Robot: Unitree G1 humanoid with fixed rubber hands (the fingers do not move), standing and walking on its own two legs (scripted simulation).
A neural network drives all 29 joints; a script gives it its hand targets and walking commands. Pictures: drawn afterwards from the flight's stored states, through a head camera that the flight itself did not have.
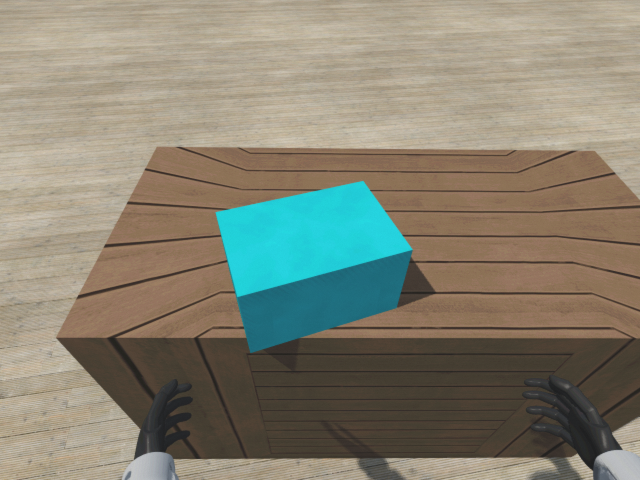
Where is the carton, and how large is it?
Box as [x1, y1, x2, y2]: [216, 181, 412, 352]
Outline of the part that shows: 363,181 216,212 227,262 250,352 396,307 412,249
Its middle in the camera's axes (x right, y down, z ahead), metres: -0.02 +0.03 +0.64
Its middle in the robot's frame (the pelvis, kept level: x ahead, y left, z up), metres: +0.46 +0.02 -0.01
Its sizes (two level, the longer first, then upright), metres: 0.259 0.176 0.149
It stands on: a pedestal, 0.67 m high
